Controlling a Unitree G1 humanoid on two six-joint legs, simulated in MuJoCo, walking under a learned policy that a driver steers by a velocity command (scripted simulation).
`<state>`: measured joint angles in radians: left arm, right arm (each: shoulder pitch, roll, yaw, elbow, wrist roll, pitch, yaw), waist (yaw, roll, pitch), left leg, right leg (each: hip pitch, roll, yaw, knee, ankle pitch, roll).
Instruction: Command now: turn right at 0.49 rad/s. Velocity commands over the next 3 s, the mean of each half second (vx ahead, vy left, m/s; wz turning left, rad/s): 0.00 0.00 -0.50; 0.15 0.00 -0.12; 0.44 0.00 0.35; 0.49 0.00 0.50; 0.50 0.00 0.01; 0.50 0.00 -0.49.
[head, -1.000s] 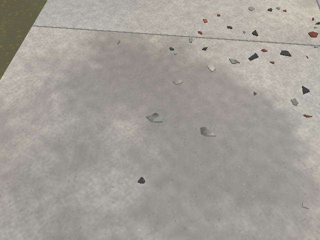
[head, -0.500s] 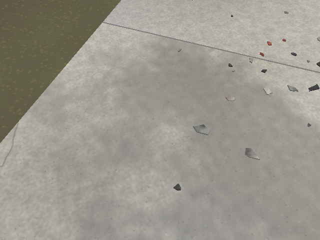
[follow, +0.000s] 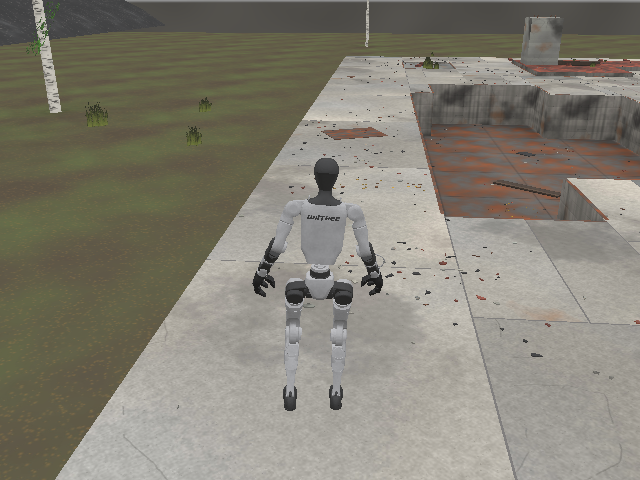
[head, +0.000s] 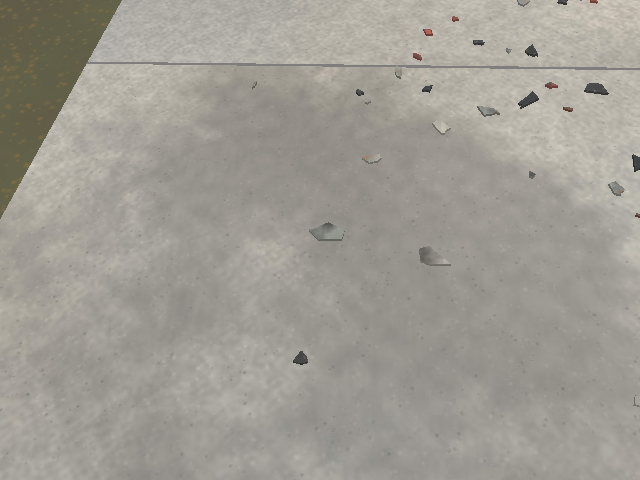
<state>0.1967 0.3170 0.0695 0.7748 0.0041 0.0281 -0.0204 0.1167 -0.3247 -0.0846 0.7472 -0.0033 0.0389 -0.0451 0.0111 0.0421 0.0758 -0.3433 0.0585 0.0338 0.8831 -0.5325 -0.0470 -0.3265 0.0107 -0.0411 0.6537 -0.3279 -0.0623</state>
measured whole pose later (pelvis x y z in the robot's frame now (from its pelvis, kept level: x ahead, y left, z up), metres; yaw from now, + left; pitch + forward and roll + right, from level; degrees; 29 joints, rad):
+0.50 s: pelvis +0.02 +0.00 +0.02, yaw -16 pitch +1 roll +2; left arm 0.16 0.31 0.05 0.69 0.00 0.04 0.03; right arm 0.13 -0.32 -0.09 0.77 0.01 -0.01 -0.03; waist 0.02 0.01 0.05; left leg -0.38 -0.02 -0.10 0.72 -0.34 -0.10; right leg -0.24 0.13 0.22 0.47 -0.22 -0.07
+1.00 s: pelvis +0.08 -0.02 +0.02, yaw -18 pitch +1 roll +0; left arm 0.29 0.28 0.05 0.81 -0.01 -0.05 0.00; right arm 0.25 -0.31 -0.04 0.82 0.03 -0.04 0.00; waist 0.01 0.04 0.00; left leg -0.32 0.01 -0.04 0.79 -0.45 0.02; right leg -0.13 0.03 0.01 0.42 -0.31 -0.04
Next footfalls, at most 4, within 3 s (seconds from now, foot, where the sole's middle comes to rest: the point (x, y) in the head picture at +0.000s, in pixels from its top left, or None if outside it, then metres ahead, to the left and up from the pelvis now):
0.58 left None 0.12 0.13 -0.76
0.92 right None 0.03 -0.11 -0.76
1.36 left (351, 479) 0.44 0.03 -0.76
1.84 right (441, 352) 0.72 -0.17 -0.76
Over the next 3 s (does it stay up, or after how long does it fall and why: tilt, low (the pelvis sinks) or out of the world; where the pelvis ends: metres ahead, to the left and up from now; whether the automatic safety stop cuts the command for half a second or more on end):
stays up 1.13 0.01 0.00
